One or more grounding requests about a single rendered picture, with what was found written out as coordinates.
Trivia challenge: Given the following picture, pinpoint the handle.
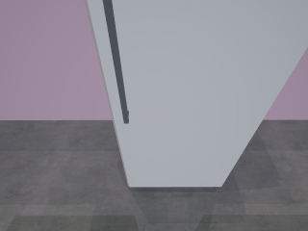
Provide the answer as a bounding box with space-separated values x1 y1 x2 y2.
102 0 129 124

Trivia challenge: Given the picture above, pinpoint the fridge door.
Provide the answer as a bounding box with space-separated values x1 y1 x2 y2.
87 0 308 188

